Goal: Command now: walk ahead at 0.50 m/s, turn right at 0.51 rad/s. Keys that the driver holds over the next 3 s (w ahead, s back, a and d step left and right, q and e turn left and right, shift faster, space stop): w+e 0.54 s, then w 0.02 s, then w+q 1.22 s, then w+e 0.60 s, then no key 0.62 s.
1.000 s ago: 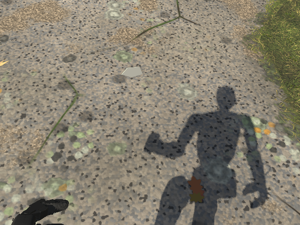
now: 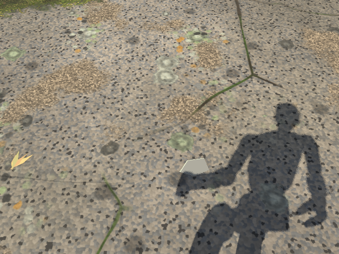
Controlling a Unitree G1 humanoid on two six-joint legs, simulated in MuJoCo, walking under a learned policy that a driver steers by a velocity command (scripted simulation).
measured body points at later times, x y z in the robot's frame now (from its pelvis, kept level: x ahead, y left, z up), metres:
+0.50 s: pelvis +0.27 -0.07 +0.00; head +0.30 -0.10 +0.45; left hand +0.41 +0.19 -0.10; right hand +0.42 -0.37 -0.08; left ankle +0.51 +0.06 -0.68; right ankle +0.20 -0.13 -0.74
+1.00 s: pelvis +0.55 -0.12 +0.01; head +0.59 -0.12 +0.45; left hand +0.84 +0.04 -0.07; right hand +0.48 -0.39 -0.12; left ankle +0.54 -0.01 -0.74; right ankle +0.66 -0.31 -0.70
